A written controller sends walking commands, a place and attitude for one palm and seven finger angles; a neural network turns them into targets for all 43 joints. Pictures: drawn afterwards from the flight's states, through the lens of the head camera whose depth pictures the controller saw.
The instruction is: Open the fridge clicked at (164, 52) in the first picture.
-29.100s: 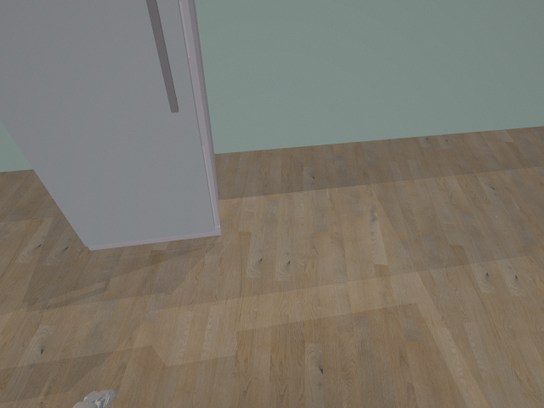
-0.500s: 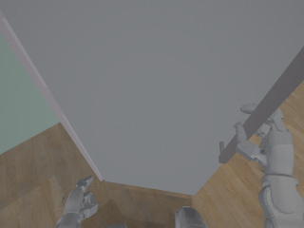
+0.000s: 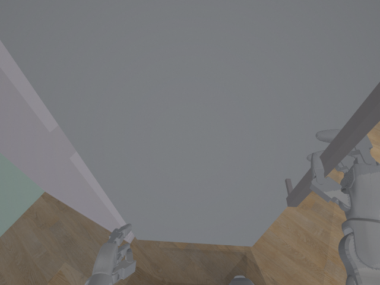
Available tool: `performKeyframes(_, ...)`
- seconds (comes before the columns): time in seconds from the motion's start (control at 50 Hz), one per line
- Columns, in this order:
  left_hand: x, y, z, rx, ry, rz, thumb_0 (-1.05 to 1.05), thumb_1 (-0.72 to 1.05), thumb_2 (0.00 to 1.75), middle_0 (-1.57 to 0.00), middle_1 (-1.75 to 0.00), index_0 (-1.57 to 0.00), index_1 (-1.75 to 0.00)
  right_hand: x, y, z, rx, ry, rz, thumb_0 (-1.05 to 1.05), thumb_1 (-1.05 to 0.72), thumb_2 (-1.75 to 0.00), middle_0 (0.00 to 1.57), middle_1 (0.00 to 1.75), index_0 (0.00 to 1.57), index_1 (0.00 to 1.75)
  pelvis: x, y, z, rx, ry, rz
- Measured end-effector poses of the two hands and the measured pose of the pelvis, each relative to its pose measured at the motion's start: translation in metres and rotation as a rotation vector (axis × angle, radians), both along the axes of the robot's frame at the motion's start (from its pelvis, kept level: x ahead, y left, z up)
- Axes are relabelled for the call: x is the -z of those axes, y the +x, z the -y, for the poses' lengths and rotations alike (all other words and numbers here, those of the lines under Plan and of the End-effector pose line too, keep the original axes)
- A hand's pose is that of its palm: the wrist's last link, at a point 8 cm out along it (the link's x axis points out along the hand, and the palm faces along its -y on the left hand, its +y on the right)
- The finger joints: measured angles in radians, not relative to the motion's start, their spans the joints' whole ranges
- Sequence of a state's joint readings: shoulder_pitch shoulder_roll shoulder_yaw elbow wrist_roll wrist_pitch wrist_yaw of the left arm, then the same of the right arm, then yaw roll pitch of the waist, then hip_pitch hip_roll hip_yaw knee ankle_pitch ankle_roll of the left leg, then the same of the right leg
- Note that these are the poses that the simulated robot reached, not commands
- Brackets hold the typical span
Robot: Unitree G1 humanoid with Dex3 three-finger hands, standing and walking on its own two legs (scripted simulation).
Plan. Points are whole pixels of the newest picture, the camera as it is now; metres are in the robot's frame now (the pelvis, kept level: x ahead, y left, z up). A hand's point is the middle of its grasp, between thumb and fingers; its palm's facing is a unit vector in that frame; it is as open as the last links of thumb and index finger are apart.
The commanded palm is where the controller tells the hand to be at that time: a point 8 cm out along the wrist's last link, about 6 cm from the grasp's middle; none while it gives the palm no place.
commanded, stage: stop walking and hold the door back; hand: right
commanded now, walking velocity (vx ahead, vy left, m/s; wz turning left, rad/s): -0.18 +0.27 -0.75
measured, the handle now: (333, 138) +0.33 -0.21 +0.18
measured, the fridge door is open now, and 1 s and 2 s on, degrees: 66 66 68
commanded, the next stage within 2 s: loosen the grip on the handle in 1.64 s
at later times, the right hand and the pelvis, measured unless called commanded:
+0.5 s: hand (319, 181) +0.26 -0.18 +0.15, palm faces +0.29 +0.94 -0.21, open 5.4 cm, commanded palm +0.24 -0.23 +0.14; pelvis -0.09 +0.03 +0.01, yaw -13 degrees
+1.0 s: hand (316, 165) +0.29 -0.19 +0.15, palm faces +0.23 +0.97 -0.11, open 5.2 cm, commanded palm +0.26 -0.24 +0.14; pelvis -0.12 +0.02 +0.00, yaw -11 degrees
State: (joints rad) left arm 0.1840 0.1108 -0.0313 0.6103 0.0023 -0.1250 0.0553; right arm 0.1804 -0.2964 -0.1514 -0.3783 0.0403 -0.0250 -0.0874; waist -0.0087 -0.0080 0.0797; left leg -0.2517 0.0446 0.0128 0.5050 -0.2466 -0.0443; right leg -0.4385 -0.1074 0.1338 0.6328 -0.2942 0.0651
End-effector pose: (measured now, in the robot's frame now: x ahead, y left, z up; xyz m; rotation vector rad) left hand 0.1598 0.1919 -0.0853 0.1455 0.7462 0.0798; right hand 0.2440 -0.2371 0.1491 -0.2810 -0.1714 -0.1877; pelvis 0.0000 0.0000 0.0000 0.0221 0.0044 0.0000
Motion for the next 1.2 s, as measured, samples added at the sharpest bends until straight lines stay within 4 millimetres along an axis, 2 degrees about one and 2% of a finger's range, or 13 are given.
performKeyframes(0.1, 0.003, 0.004, -0.043, 0.042, 0.072, -0.040, 0.02, 0.90, 0.90, -0.21, -0.30, -0.20, -0.30, -0.001, -0.030, -0.010, 0.095, 0.001, -0.014, -0.02, -0.66, -0.82, 0.45, 1.40, 0.27, 1.34, -0.006, -0.012, -0.022, 0.085, -0.019, 0.013)
performKeyframes(0.18, -0.006, 0.008, -0.064, 0.094, 0.146, -0.054, 0.02, 0.90, 0.90, -0.21, -0.30, -0.20, -0.30, -0.002, -0.035, -0.012, 0.121, 0.013, -0.007, -0.02, -0.64, -0.82, 0.45, 1.40, 0.34, 1.36, -0.012, -0.022, -0.034, 0.154, -0.046, 0.014)
performKeyframes(0.26, -0.017, 0.012, -0.069, 0.145, 0.187, -0.023, 0.02, 0.91, 0.90, -0.20, -0.30, -0.20, -0.30, -0.004, -0.027, -0.012, 0.130, 0.047, 0.015, -0.02, -0.65, -0.82, 0.46, 1.40, 0.39, 1.38, -0.012, -0.038, -0.039, 0.191, -0.053, 0.007)
performKeyframes(0.36, -0.025, 0.006, -0.057, 0.184, 0.202, 0.025, 0.02, 0.91, 0.90, -0.20, -0.30, -0.20, -0.30, -0.003, -0.019, -0.009, 0.104, 0.086, 0.043, -0.01, -0.66, -0.80, 0.45, 1.41, 0.43, 1.39, -0.003, -0.065, -0.032, 0.211, -0.041, 0.004)
performKeyframes(0.44, -0.023, -0.015, -0.035, 0.184, 0.130, 0.029, 0.01, 0.91, 0.90, -0.20, -0.30, -0.20, -0.30, -0.007, -0.016, -0.010, 0.090, 0.079, 0.012, 0.00, -0.70, -0.80, 0.44, 1.40, 0.45, 1.39, -0.007, -0.084, -0.029, 0.209, -0.024, 0.027)
performKeyframes(0.52, -0.007, -0.050, -0.015, 0.212, 0.048, -0.051, 0.01, 0.91, 0.90, -0.20, -0.30, -0.20, -0.30, -0.011, -0.015, -0.008, 0.093, 0.066, -0.050, -0.02, -0.69, -0.76, 0.44, 1.40, 0.45, 1.40, -0.013, -0.095, -0.033, 0.230, 0.007, 0.029)
performKeyframes(0.6, 0.014, -0.084, -0.011, 0.245, 0.015, -0.150, 0.01, 0.90, 0.90, -0.21, -0.30, -0.20, -0.30, -0.012, -0.013, -0.009, 0.113, 0.074, -0.071, -0.03, -0.69, -0.76, 0.45, 1.40, 0.46, 1.40, -0.009, -0.101, -0.043, 0.222, -0.003, 0.034)
performKeyframes(0.66, 0.033, -0.101, -0.022, 0.241, 0.016, -0.198, 0.01, 0.90, 0.90, -0.21, -0.30, -0.20, -0.30, -0.012, -0.009, -0.008, 0.134, 0.065, -0.075, -0.04, -0.67, -0.77, 0.45, 1.40, 0.46, 1.40, 0.001, -0.105, -0.051, 0.214, -0.012, 0.040)
performKeyframes(0.72, 0.038, -0.116, -0.043, 0.190, 0.046, -0.231, 0.01, 0.90, 0.90, -0.21, -0.30, -0.20, -0.30, -0.013, -0.006, -0.008, 0.147, 0.074, -0.098, -0.05, -0.67, -0.77, 0.45, 1.40, 0.46, 1.40, -0.001, -0.110, -0.050, 0.227, -0.011, 0.054)
performKeyframes(0.84, 0.022, -0.139, -0.087, 0.100, 0.163, -0.242, 0.02, 0.90, 0.90, -0.21, -0.30, -0.20, -0.30, -0.012, 0.005, -0.006, 0.122, 0.122, -0.133, -0.06, -0.68, -0.79, 0.45, 1.40, 0.46, 1.40, -0.009, -0.114, -0.040, 0.225, -0.046, 0.057)
performKeyframes(0.94, 0.010, -0.146, -0.104, 0.027, 0.248, -0.202, 0.02, 0.91, 0.90, -0.21, -0.30, -0.20, -0.30, -0.009, 0.013, -0.004, 0.059, 0.157, -0.086, -0.03, -0.70, -0.81, 0.45, 1.40, 0.46, 1.40, -0.001, -0.115, -0.022, 0.215, -0.035, 0.060)
performKeyframes(1.0, 0.007, -0.147, -0.095, 0.005, 0.230, -0.190, 0.02, 0.91, 0.90, -0.20, -0.30, -0.20, -0.30, -0.008, 0.014, -0.004, 0.037, 0.173, -0.062, -0.01, -0.71, -0.81, 0.45, 1.40, 0.46, 1.40, -0.002, -0.116, -0.017, 0.191, -0.034, 0.055)
performKeyframes(1.2, 0.022, -0.130, -0.035, 0.080, 0.078, -0.176, 0.01, 0.90, 0.90, -0.21, -0.30, -0.20, -0.30, -0.008, 0.011, -0.003, 0.024, 0.115, -0.053, -0.03, -0.72, -0.78, 0.45, 1.40, 0.46, 1.40, -0.003, -0.116, -0.012, 0.184, -0.005, 0.031)
